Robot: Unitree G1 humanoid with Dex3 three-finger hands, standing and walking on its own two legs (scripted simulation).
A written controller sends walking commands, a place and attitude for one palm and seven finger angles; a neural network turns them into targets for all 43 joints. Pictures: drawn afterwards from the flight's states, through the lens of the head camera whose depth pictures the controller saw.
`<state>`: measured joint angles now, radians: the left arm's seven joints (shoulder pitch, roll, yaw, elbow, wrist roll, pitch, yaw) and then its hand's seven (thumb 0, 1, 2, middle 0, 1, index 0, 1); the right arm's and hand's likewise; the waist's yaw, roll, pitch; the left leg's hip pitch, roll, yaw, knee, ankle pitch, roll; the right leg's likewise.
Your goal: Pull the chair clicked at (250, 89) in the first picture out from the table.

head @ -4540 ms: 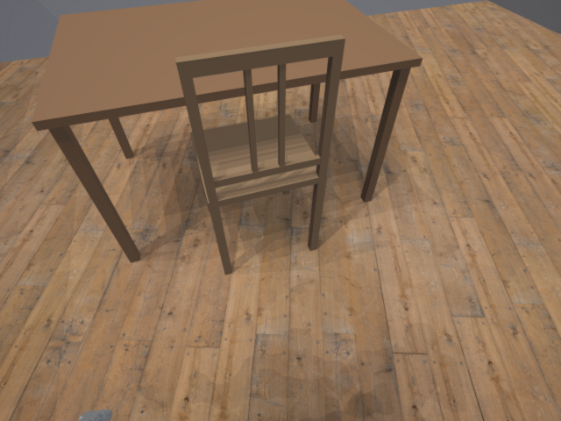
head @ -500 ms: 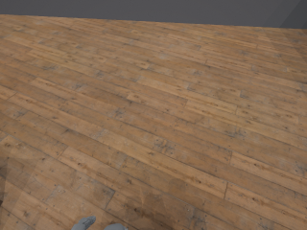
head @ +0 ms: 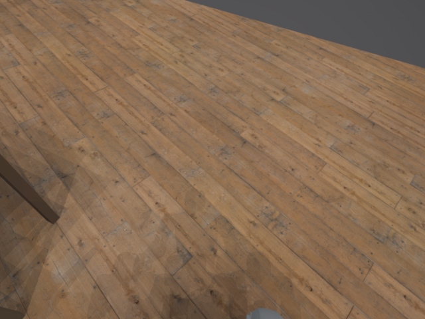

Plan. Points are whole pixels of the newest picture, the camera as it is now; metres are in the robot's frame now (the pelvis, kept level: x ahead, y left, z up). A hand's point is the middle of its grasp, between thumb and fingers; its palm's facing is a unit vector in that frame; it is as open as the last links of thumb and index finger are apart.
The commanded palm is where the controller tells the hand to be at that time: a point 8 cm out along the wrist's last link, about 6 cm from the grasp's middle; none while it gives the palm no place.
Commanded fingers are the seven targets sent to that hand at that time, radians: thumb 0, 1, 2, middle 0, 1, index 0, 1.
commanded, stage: turn to face it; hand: left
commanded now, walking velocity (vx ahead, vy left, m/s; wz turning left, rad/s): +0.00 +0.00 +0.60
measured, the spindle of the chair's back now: out of the picture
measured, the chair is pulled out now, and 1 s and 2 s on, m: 0.00 0.00 0.00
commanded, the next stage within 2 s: take the last steps up to it in 1.82 s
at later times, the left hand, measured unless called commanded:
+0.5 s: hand out of the picture +0.00 +0.15 -0.16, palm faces +0.33 -0.91 -0.24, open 7.4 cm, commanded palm none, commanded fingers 0.00 0.90 0.90 -0.20 -0.30 -0.20 -0.30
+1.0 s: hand out of the picture -0.06 +0.22 -0.15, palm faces +0.60 -0.75 -0.28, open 7.4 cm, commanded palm none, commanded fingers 0.00 0.90 0.90 -0.20 -0.30 -0.20 -0.30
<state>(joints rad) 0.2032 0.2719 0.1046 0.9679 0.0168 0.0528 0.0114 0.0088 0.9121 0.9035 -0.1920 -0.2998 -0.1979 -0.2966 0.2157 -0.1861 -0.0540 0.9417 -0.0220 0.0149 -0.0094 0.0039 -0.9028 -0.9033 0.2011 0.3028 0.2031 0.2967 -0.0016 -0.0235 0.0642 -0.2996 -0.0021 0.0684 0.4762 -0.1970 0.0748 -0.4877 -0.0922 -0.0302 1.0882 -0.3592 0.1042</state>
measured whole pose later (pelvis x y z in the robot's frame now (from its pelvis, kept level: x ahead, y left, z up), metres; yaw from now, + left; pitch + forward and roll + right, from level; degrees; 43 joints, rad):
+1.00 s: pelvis -0.02 -0.03 +0.00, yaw +37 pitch +1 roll -1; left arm 0.13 0.26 0.07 0.88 0.01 0.05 0.01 0.01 0.91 0.90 -0.19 -0.30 -0.20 -0.30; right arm 0.19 -0.22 -0.06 0.91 -0.03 0.05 0.01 0.00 -0.90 -0.90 0.20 0.30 0.21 0.30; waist -0.02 0.01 0.08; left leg -0.28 -0.06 -0.10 0.48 -0.21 0.03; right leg -0.40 -0.05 -0.01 0.86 -0.42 0.10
